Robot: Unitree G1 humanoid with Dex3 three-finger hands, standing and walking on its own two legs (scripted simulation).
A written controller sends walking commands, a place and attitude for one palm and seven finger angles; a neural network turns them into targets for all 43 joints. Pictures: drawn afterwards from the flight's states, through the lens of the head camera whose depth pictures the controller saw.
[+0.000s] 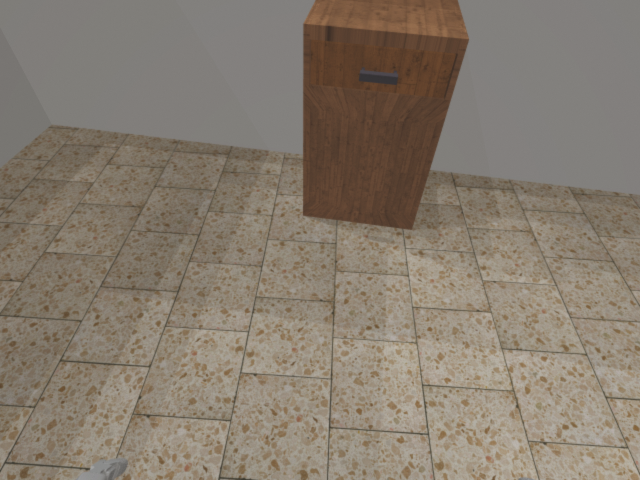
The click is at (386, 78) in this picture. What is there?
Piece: drawer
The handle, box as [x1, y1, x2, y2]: [359, 67, 397, 84]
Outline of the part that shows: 360,70 359,80 396,84 397,74 394,70 393,73 366,71 364,67 362,67 362,69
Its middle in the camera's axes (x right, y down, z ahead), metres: +0.18 -0.52 +1.23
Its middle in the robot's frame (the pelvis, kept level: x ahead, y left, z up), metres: +1.28 -0.12 -0.07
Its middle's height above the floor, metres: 0.70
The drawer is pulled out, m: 0.00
